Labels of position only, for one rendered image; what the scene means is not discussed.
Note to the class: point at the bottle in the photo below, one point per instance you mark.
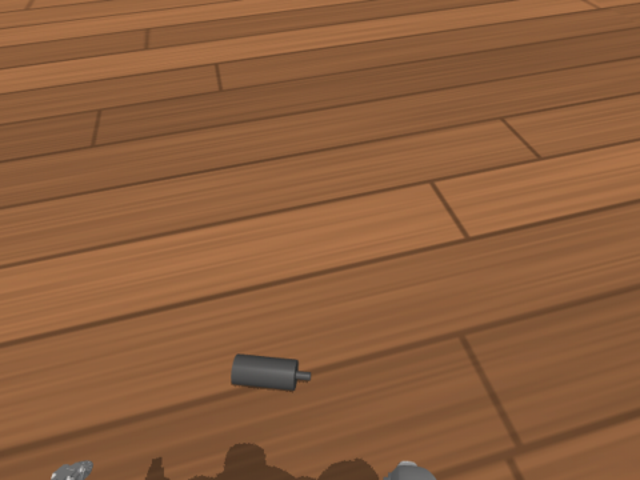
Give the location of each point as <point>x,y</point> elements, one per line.
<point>267,372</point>

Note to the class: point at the left robot hand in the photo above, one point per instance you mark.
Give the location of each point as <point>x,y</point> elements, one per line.
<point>77,471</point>

